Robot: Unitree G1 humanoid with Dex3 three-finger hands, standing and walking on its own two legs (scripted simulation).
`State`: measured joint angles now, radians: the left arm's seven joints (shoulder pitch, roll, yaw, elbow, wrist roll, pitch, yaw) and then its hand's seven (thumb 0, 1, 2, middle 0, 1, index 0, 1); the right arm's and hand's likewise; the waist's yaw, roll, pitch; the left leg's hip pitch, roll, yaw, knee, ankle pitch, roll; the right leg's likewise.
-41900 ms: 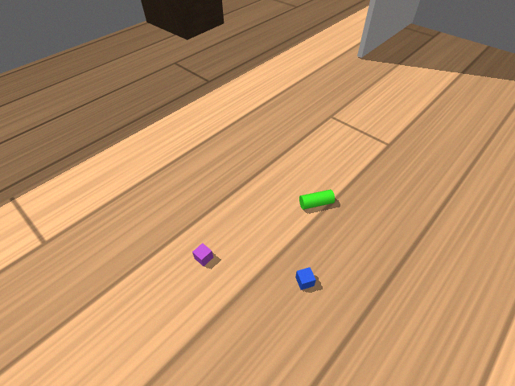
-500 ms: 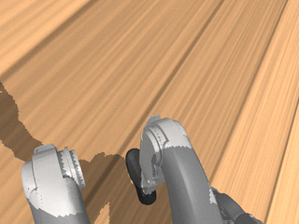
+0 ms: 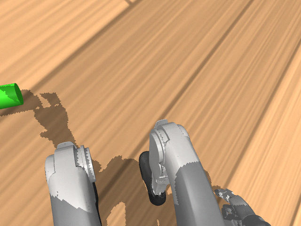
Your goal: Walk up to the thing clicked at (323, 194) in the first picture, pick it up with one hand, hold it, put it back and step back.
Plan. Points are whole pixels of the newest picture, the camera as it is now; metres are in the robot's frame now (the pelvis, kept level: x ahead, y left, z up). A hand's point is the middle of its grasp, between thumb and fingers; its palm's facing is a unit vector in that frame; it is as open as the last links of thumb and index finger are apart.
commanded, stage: withdraw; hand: left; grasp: from above
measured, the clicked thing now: out of the picture +0.49 +0.38 -0.32
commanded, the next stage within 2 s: home in 0.06 s
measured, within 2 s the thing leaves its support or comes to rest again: neither
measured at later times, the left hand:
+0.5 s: hand out of the picture +0.46 +0.37 -0.09, palm faces -0.34 -0.28 -0.90, open 11.8 cm
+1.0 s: hand out of the picture +0.30 +0.27 +0.12, palm faces +0.00 -0.88 -0.48, open 7.5 cm
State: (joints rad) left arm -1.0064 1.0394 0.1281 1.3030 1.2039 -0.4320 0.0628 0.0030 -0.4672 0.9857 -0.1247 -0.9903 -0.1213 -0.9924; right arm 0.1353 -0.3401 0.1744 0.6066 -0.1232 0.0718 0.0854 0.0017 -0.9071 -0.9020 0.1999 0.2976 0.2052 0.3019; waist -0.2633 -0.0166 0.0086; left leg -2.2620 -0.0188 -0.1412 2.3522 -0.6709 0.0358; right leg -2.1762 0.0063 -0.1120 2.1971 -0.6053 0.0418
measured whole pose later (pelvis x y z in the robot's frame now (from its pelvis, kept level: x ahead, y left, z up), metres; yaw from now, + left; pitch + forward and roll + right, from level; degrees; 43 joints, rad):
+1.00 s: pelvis +0.03 -0.01 +0.21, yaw +7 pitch +28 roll -5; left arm -0.08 0.43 0.11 0.34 0.17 0.19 0.01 0.01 0.88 0.90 -0.21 -0.31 -0.21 -0.31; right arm 0.08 -0.23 0.02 0.55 0.03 -0.05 -0.02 0.01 -0.91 -0.90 0.20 0.30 0.20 0.30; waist -0.08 0.03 -0.19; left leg -1.51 0.00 -0.08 1.65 -0.62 0.01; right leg -1.48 0.00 -0.06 1.57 -0.57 0.02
